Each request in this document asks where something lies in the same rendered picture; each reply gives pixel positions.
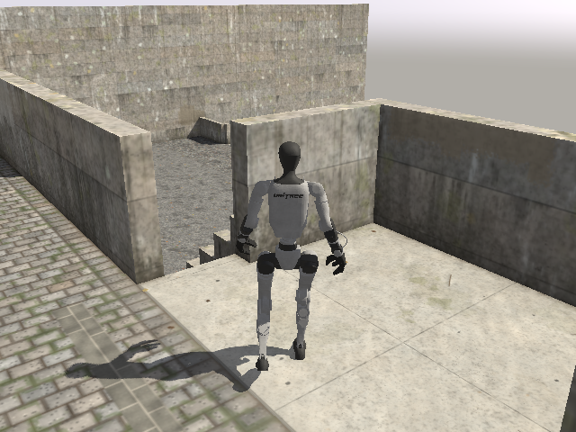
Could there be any right robot upper arm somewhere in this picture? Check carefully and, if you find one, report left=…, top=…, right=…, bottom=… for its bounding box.
left=308, top=181, right=333, bottom=232

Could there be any left robot upper arm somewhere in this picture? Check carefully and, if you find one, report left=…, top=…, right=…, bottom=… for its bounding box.
left=244, top=180, right=271, bottom=229

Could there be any robot left shin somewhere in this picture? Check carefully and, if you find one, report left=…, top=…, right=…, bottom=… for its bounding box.
left=256, top=299, right=270, bottom=360

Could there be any robot shin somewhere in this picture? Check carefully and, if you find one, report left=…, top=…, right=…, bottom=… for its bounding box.
left=296, top=291, right=311, bottom=348
left=256, top=299, right=270, bottom=360

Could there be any robot right hand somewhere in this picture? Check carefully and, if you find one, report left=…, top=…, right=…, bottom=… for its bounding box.
left=326, top=253, right=347, bottom=275

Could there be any robot left hand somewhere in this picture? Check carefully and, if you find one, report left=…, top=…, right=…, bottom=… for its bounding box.
left=236, top=238, right=257, bottom=255

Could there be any robot left forearm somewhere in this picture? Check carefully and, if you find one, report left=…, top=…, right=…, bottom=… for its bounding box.
left=238, top=215, right=253, bottom=243

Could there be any robot right forearm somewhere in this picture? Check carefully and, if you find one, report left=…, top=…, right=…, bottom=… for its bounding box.
left=324, top=218, right=344, bottom=257

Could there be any robot right shin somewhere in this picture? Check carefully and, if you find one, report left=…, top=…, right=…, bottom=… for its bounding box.
left=296, top=291, right=311, bottom=348

